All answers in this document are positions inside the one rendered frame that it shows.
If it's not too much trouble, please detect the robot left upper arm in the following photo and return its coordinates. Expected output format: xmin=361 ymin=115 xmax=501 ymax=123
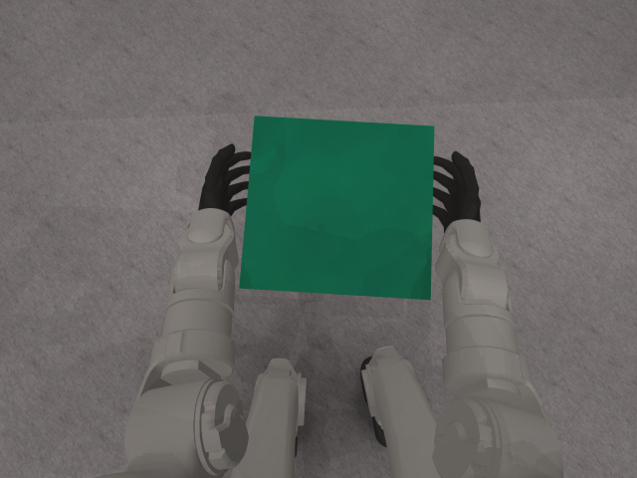
xmin=96 ymin=377 xmax=249 ymax=478

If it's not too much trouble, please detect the left robot hand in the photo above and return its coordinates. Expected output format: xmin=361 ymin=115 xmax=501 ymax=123
xmin=198 ymin=143 xmax=251 ymax=216

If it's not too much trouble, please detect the robot left thigh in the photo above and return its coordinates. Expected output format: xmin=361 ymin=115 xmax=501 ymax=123
xmin=230 ymin=368 xmax=307 ymax=478

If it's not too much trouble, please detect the robot right forearm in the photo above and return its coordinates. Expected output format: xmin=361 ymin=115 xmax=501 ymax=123
xmin=435 ymin=219 xmax=552 ymax=428

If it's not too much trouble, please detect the carton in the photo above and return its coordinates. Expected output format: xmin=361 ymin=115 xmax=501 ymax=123
xmin=239 ymin=116 xmax=434 ymax=300

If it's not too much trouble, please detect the robot left forearm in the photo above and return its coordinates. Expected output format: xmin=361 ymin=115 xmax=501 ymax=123
xmin=124 ymin=208 xmax=239 ymax=462

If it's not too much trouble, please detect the robot right thigh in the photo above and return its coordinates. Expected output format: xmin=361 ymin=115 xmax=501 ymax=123
xmin=361 ymin=356 xmax=441 ymax=478

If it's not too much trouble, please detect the robot thigh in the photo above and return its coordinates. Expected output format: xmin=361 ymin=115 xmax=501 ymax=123
xmin=361 ymin=356 xmax=441 ymax=478
xmin=230 ymin=368 xmax=307 ymax=478

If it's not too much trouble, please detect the right robot hand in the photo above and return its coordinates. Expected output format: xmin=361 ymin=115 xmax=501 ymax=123
xmin=433 ymin=151 xmax=481 ymax=233

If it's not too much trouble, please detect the robot right upper arm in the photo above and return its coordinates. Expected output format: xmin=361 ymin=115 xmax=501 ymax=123
xmin=432 ymin=395 xmax=563 ymax=478

